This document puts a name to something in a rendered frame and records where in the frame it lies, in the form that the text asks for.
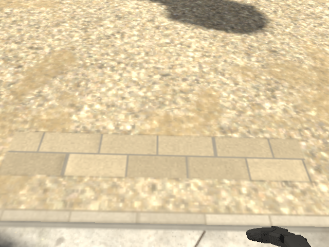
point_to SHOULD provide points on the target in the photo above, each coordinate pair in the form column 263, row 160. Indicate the robot right hand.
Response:
column 277, row 236

